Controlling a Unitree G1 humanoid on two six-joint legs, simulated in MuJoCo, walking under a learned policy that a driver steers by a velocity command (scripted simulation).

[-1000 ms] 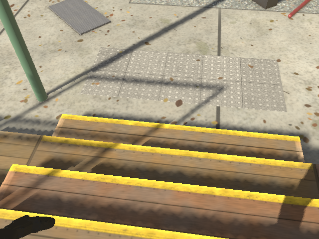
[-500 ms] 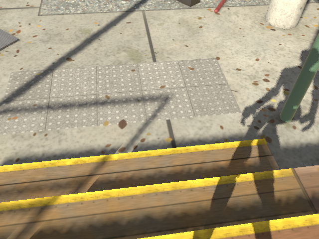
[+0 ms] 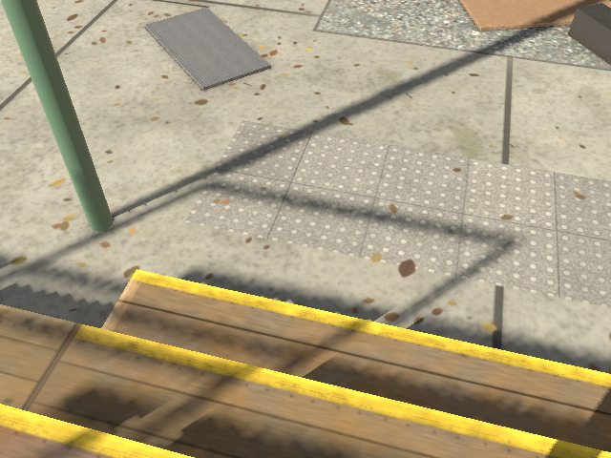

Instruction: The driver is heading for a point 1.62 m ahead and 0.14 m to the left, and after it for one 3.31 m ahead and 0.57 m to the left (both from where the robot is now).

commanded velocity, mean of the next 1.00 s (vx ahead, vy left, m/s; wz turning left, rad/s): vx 0.64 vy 0.00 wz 0.27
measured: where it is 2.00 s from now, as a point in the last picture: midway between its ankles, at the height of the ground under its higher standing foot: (228, 353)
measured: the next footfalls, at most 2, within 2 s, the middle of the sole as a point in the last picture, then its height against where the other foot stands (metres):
left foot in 0.52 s outside the picture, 0.15 m lower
right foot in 1.00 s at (193, 436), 0.15 m lower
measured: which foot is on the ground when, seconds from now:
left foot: up 0.00-0.50, down 0.52-0.94, up 0.96-1.00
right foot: down 0.00-0.52, up 0.54-0.98, down 1.00-1.00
